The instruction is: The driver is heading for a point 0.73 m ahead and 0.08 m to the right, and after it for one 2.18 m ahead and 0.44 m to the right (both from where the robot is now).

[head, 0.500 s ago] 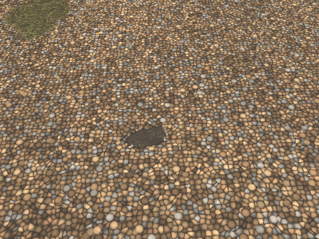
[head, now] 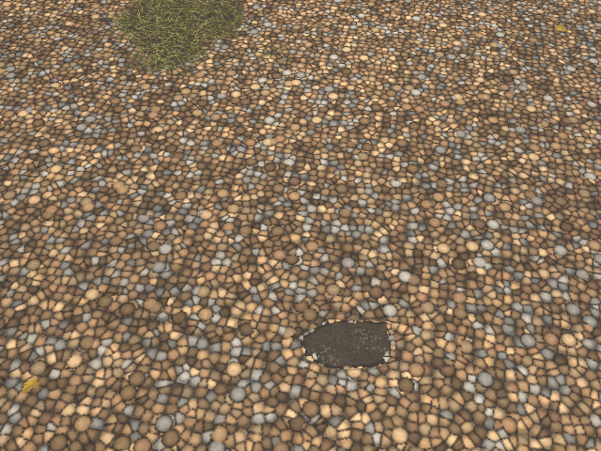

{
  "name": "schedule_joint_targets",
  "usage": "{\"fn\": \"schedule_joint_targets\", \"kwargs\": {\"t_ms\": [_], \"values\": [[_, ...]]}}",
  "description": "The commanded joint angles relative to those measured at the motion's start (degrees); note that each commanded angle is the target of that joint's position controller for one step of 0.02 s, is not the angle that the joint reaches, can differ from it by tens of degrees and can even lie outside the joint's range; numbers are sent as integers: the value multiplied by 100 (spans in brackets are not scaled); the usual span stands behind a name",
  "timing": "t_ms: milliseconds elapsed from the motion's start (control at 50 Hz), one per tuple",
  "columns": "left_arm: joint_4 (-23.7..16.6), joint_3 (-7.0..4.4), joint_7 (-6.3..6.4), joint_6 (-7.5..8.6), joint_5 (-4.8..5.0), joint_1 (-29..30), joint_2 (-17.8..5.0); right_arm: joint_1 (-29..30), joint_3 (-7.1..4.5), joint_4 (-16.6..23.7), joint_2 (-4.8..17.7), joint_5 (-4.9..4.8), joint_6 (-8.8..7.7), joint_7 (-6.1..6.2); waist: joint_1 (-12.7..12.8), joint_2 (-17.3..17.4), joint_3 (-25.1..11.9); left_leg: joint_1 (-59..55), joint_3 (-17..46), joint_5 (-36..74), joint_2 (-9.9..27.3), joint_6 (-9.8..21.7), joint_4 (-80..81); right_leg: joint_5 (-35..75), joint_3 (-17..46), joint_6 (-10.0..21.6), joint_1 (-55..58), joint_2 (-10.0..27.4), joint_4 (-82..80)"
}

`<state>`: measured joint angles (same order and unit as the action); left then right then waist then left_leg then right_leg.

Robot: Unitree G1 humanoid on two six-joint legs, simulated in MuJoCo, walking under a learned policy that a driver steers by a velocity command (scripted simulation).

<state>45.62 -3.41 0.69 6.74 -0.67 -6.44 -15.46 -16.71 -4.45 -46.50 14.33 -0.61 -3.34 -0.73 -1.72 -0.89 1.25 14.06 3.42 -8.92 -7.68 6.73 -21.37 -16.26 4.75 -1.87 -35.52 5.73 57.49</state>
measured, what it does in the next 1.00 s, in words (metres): walks ahead: right foot, then left foot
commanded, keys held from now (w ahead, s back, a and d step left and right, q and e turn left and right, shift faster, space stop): w+q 0.04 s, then w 0.50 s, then w+e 0.42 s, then e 0.04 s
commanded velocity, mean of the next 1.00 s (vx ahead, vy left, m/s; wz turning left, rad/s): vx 0.50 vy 0.00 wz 0.00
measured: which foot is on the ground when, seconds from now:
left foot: down 0.00-0.26, up 0.28-0.72, down 0.74-1.00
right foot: up 0.00-0.22, down 0.24-0.76, up 0.78-1.00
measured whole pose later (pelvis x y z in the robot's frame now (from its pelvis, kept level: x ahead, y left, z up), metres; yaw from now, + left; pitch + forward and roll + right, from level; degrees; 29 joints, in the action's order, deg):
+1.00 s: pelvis +0.52 +0.02 +0.00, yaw -4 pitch +1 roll +2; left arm 43.8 -4.6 0.1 1.6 1.4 -13.0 -18.0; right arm -16.7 -4.1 -46.7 14.6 0.8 -5.8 -0.5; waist -1.9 -3.0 0.5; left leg 8.1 -7.7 -10.9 -0.7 1.7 -17.7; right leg -12.3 3.4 -0.5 -38.3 5.7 61.1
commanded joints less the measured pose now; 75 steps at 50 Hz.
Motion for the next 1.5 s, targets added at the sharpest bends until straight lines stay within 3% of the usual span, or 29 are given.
{"fn": "schedule_joint_targets", "kwargs": {"t_ms": [20,160,200,240,260,280,300,320,360,440,560,660,720,740,760,780,800,820,860,980,1120,1200,1220,1240,1260,1280,1320,1400,1500], "values": [[-394,-67,48,-51,-45,142,-296,197,-244,509,986,-48,-86,130,129,323,-208,467,1104,1404,1240,911,830,1097,-261,-179,398,-187,-1170],[-748,-51,-133,71,80,984,-451,-526,-163,269,802,-63,-33,139,-320,655,-216,-463,1523,530,1536,568,254,1866,-192,74,668,-449,-2820],[-772,-90,-175,140,86,867,-577,-522,-174,268,871,-28,-12,149,-197,790,-206,-800,1766,782,1692,492,-31,1357,-262,265,844,-499,-3022],[-546,-208,-151,194,19,-55,-807,-348,-111,349,723,-11,-12,142,287,814,-641,-733,1580,1774,1359,263,-913,1410,-251,617,2147,-443,-3249],[-421,-299,-122,205,-38,-1016,-1135,-246,-15,483,522,60,-38,132,713,297,-1378,-46,1114,1232,1014,45,-2423,1634,592,1024,3552,400,-3106],[-123,-462,-155,118,-40,-1781,-1597,-1083,76,474,230,-111,-122,123,550,-1497,-2091,2041,442,-1081,194,-405,-4380,597,2977,2027,5520,1533,-3453],[-101,-338,-200,87,126,-1816,-1087,-986,34,416,618,-140,-162,123,649,-1297,-1785,2964,731,-2366,390,-425,-5098,-632,3893,1993,5513,1715,-3970],[-177,-237,-194,57,153,-1465,-758,-377,-44,512,917,-155,-168,110,703,-677,-933,3290,743,-1906,655,-399,-5335,-857,3167,1712,4815,1488,-4062],[-284,-132,-210,-17,56,-869,-557,212,-27,671,761,7,-170,105,448,-107,-193,3040,334,-1155,1096,-429,-4800,181,2061,1538,3502,1030,-4338],[-179,-108,-210,17,69,-873,-564,120,6,689,446,14,-110,93,202,-482,-220,2451,55,-731,1362,-559,-3872,1569,1068,1521,2844,639,-4703],[32,-181,-117,-89,175,-1297,-853,1215,123,982,244,16,-160,44,512,-354,-59,2131,-193,849,1251,-700,-1757,1995,287,1352,2759,421,-4849],[211,-198,-76,-229,241,-1711,-940,1846,83,1222,413,-52,-282,-86,599,-420,106,1686,-155,859,976,-653,-870,1740,660,1264,3036,654,-4463],[188,-220,-28,-296,235,-1550,-1019,1103,-74,1037,743,-24,-352,-71,59,-459,-255,337,-246,558,830,-421,-381,2342,715,1009,2995,554,-3647],[133,-149,-33,-283,183,-1506,-822,330,-194,862,1017,45,-365,-13,-300,-327,-814,-928,-46,659,1121,-215,-501,2390,477,819,2527,215,-2633],[-81,0,-24,-258,6,-1448,-396,-713,-308,759,1485,129,-334,61,-681,554,-1767,-2588,1173,839,2357,133,-690,691,52,551,1372,-302,-731],[-168,90,-32,-158,205,-2230,-66,-842,-329,641,1666,154,-259,13,-276,2192,-2356,-3687,3467,-386,3339,893,-11,-1879,-7,367,-374,-791,796],[-53,-59,-20,-152,324,-1964,-689,-669,-201,689,1103,94,-245,6,-413,1376,-1739,-3185,3371,-1194,3118,743,268,-1656,335,338,-898,-467,1456],[-159,-125,-26,-172,328,-1498,-856,-365,-113,698,844,41,-248,15,-391,1007,-1042,-2486,2489,-1091,2927,538,368,-1109,241,352,-1074,-275,1517],[-204,-150,-14,-265,226,-1224,-698,286,-21,677,566,89,-262,-19,-47,660,-411,-1257,1454,-292,2489,412,758,-389,132,283,-669,60,1143],[-478,-144,-63,-518,184,-923,-365,542,-124,414,727,154,-380,54,258,467,38,-541,-86,1412,2366,486,1306,653,137,92,-547,224,353],[-984,-112,-355,-513,112,-25,-316,451,-231,267,1139,-3,-124,237,22,535,-61,-883,-1242,2872,2262,142,608,1701,-577,236,358,-119,-1830],[-962,-379,-397,-560,66,-866,-817,661,-305,317,1268,-214,32,280,584,504,-554,-1166,-1414,3707,2164,-221,-1229,1227,-948,699,1582,-674,-2688],[-851,-536,-285,-560,48,-1366,-1199,372,-248,289,1098,-131,26,255,762,-30,-884,-628,-1546,2790,1762,-553,-2500,2645,-671,914,2630,-689,-3057],[-931,-615,-137,-593,49,-1396,-1784,4,-41,465,453,281,6,201,327,-1573,-1260,1168,-1511,-2036,1108,-940,-4468,5699,1141,1513,4077,694,-2567],[-1261,-545,-189,-528,-56,-1169,-1861,-413,26,544,597,198,-34,133,218,-1606,-2479,2238,-274,-3490,402,-1116,-6000,4988,3500,2782,4995,1769,-3087],[-1367,-464,-256,-510,-5,-1034,-1453,100,-80,525,1048,9,-20,103,562,-546,-2427,2452,265,-2889,700,-1010,-6122,4083,2992,2525,4711,1446,-3397],[-1334,-345,-209,-521,141,-561,-1053,571,-56,588,937,46,72,209,321,33,-1324,2588,186,-1998,1048,-932,-5374,2733,2027,1919,3461,875,-3573],[-1475,-338,-82,-614,-8,-196,-1044,486,-67,584,863,121,263,288,-9,-355,-1004,1672,100,-1507,965,-960,-4213,2400,1575,1701,2038,430,-3893],[-1531,-389,85,-734,73,-209,-1138,800,-12,635,731,113,324,308,124,-482,-1018,1536,223,-993,812,-1102,-3145,868,1742,1543,1859,219,-3962]]}}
